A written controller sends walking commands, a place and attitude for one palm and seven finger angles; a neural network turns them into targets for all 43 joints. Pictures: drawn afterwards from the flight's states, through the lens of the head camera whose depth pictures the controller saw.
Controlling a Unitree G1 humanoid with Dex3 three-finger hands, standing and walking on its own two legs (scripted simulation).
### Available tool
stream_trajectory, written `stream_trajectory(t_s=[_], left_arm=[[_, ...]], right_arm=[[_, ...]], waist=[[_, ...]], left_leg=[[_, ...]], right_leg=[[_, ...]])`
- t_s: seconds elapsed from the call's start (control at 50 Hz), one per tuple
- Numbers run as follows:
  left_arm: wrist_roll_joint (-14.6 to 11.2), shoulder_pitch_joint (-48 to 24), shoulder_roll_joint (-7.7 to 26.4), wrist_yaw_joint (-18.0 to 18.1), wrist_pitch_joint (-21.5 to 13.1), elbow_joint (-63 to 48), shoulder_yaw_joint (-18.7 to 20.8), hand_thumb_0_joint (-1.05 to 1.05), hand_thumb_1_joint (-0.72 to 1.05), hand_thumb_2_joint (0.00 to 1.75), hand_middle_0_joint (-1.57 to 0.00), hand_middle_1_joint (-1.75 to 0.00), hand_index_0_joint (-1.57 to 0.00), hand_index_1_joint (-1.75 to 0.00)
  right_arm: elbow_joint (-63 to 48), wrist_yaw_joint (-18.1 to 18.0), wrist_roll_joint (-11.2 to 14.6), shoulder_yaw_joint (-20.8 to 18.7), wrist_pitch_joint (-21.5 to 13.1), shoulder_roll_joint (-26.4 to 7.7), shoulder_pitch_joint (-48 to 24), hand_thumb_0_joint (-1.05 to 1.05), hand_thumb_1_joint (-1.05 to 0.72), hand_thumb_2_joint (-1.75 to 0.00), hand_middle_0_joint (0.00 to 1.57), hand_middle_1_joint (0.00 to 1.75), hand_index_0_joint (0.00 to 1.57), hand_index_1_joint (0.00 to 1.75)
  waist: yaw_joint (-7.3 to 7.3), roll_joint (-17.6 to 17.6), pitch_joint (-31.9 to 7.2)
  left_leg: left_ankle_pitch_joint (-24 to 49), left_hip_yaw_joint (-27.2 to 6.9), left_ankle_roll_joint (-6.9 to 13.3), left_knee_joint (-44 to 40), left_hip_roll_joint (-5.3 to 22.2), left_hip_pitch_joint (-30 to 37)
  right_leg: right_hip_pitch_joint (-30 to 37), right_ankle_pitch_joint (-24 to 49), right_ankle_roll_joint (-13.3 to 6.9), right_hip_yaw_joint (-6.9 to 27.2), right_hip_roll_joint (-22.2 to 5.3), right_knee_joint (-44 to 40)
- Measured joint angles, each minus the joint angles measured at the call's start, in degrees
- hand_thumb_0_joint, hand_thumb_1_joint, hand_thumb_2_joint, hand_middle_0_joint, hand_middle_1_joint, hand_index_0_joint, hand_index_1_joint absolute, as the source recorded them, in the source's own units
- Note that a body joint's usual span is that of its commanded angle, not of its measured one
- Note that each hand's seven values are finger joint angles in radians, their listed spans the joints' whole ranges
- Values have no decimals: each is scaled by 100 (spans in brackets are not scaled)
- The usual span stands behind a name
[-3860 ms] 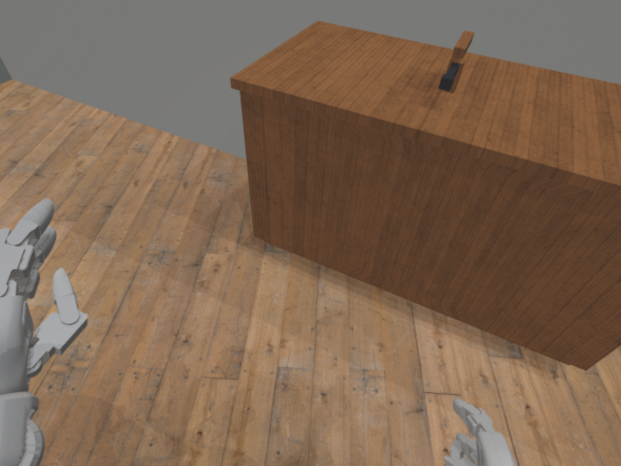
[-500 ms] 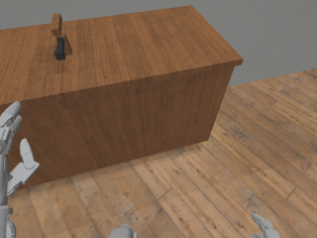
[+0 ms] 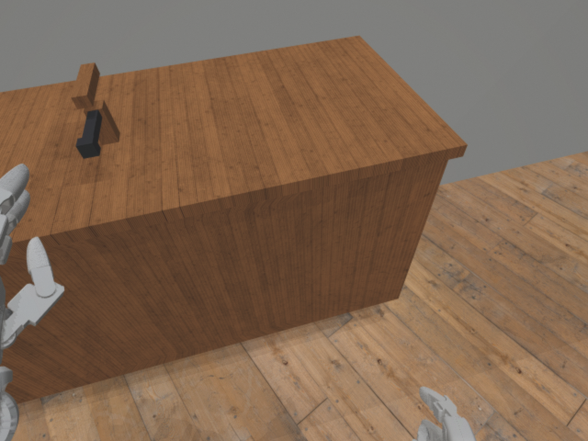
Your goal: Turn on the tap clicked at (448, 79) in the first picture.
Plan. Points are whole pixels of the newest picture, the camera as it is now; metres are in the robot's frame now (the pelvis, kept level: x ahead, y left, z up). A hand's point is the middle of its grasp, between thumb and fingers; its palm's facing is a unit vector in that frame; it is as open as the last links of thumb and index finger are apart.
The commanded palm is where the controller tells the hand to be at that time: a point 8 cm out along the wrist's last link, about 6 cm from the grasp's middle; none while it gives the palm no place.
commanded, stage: take the last steps up to it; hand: left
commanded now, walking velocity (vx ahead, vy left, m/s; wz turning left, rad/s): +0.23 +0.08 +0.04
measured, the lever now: (88, 147) +0.55 +0.42 +0.09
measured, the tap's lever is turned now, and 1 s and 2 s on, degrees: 0 0 0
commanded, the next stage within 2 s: come to a stop and stand still in 0.34 s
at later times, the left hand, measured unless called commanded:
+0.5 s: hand (65, 200) +0.32 +0.29 +0.20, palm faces +0.46 -0.81 -0.36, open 7.4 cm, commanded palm +0.26 +0.31 +0.19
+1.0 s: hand (109, 219) +0.31 +0.24 +0.17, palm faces +0.38 -0.83 -0.40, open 7.4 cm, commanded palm +0.25 +0.29 +0.19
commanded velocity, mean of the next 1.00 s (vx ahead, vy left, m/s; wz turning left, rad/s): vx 0.03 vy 0.04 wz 0.00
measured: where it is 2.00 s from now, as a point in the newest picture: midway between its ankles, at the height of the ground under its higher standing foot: outside the picture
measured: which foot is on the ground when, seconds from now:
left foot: up 0.00-0.34, down 0.36-0.76, up 0.78-1.00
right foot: down 0.00-0.38, up 0.40-0.66, down 0.68-1.00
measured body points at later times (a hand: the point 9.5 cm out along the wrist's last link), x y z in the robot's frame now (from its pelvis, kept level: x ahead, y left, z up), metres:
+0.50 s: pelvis +0.10 +0.03 +0.01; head +0.10 +0.05 +0.46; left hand +0.29 +0.33 +0.21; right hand +0.27 -0.19 -0.06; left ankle +0.14 +0.14 -0.72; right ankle +0.06 -0.09 -0.67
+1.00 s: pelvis +0.09 +0.01 +0.01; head +0.11 +0.01 +0.46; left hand +0.29 +0.28 +0.20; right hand +0.26 -0.25 -0.07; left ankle +0.09 +0.13 -0.71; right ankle +0.14 -0.08 -0.72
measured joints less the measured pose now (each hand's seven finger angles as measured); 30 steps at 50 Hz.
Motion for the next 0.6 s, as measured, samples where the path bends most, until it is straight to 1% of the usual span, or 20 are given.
stream_trajectory(t_s=[0.02,0.06,0.08,0.12,0.16,0.2,0.24,0.28,0.34,0.36,0.38,0.4,0.42,0.44,0.46,0.48,0.52,0.6], left_arm=[[0,-144,-80,-6,25,109,-38,1,88,90,-22,-30,-22,-30],[-22,-314,-239,-21,54,281,-80,1,88,90,-22,-30,-22,-30],[-30,-316,-296,-21,50,325,-76,1,88,90,-22,-30,-22,-30],[-32,-199,-342,-17,10,348,-64,1,88,90,-22,-30,-22,-30],[-34,-41,-313,-17,-21,276,-75,1,88,90,-22,-30,-21,-30],[-39,109,-236,-12,-51,105,-92,1,88,90,-22,-30,-21,-30],[-43,243,-147,0,-86,-135,-89,1,88,90,-22,-30,-22,-30],[-52,347,-60,33,-107,-390,-60,1,88,90,-22,-30,-22,-30],[-69,389,38,88,-140,-641,12,1,88,90,-22,-30,-22,-30],[-80,360,71,105,-154,-676,52,1,88,90,-22,-30,-22,-30],[-89,266,123,125,-164,-635,107,1,88,90,-22,-30,-22,-30],[-100,143,150,138,-168,-534,147,1,88,90,-22,-30,-22,-30],[-97,20,155,142,-181,-373,174,1,88,90,-22,-30,-22,-30],[-92,-98,146,136,-168,-191,187,1,88,90,-22,-30,-22,-30],[-93,-207,131,126,-120,-33,185,1,88,90,-22,-30,-22,-30],[-98,-296,105,118,-59,75,169,1,88,90,-22,-30,-21,-30],[-120,-367,20,100,58,100,96,1,89,90,-21,-30,-21,-30],[-170,-83,-74,41,177,-322,-90,1,89,90,-21,-30,-21,-30]], right_arm=[[111,-3,-11,-45,46,-90,-59,1,-90,-90,20,30,21,31],[260,11,-11,-129,118,-253,-142,1,-91,-90,20,30,21,31],[280,11,-7,-158,156,-326,-176,1,-91,-90,20,30,21,30],[240,6,-7,-212,213,-448,-222,1,-91,-90,20,30,21,30],[143,-6,-7,-272,233,-538,-235,1,-91,-90,20,30,20,30],[21,-18,-11,-338,222,-598,-217,1,-91,-90,20,30,20,30],[-107,-28,-23,-399,192,-643,-175,1,-91,-90,20,30,20,30],[-205,-49,-31,-451,159,-669,-131,1,-91,-90,19,30,20,30],[-315,-91,-32,-491,138,-684,-40,1,-91,-90,19,30,20,30],[-344,-112,-22,-498,132,-677,-18,1,-91,-90,19,30,20,30],[-324,-138,-8,-503,140,-593,-49,1,-91,-90,19,30,20,30],[-314,-150,10,-489,157,-497,-82,1,-91,-90,19,30,20,30],[-306,-148,17,-452,164,-399,-113,1,-91,-90,19,30,20,30],[-296,-140,8,-396,160,-303,-139,1,-91,-90,19,30,20,30],[-287,-125,6,-332,143,-207,-159,1,-91,-90,19,30,20,30],[-279,-101,6,-264,118,-115,-173,1,-91,-90,19,30,20,30],[-279,-20,-1,-121,59,49,-182,1,-91,-90,19,30,20,30],[-326,112,-43,146,-73,288,-163,1,-91,-90,20,30,20,30]], waist=[[5,21,32],[29,-21,64],[12,-54,71],[-86,-115,73],[-187,-195,89],[-237,-302,123],[-232,-395,159],[-201,-463,187],[-154,-462,134],[-139,-446,99],[-119,-554,102],[-91,-634,92],[-79,-656,55],[-98,-635,10],[-126,-595,-18],[-149,-551,-30],[-159,-495,-20],[-136,-479,69]], left_leg=[[-130,-145,17,655,-90,-246],[-51,-264,-1,1653,-242,-669],[60,-275,-21,1954,-269,-846],[320,-283,-61,2179,-246,-1143],[535,-252,-83,1897,-176,-1294],[671,-166,-73,1183,-100,-1256],[750,-82,-44,386,-58,-1099],[823,-4,-13,-316,-74,-859],[1242,137,13,-1234,-153,-354],[1466,160,51,-1458,-179,-189],[1489,223,95,-1376,-248,-150],[1359,285,135,-1245,-289,-136],[1220,317,167,-1163,-291,-130],[1128,309,187,-1142,-276,-123],[1090,276,199,-1165,-256,-104],[1101,237,190,-1217,-233,-77],[1162,194,172,-1354,-202,-6],[1221,219,119,-1554,-185,132]], right_leg=[[26,-109,-78,-38,-17,89],[155,-225,-128,-36,-49,14],[234,-213,-119,-25,-56,-97],[395,-131,-94,-31,-56,-364],[548,-66,-87,-52,-62,-612],[670,-43,-64,-52,-81,-776],[758,-73,-28,-33,-91,-838],[832,-162,26,-3,-100,-797],[912,-428,148,29,-91,-538],[900,-569,198,51,-91,-350],[849,-710,219,145,-181,-86],[727,-1005,219,294,-208,308],[541,-1340,210,430,-159,811],[351,-1547,208,492,-92,1292],[191,-1621,214,505,-30,1647],[71,-1601,230,496,18,1826],[-56,-1358,264,482,66,1704],[3,-858,321,474,115,716]])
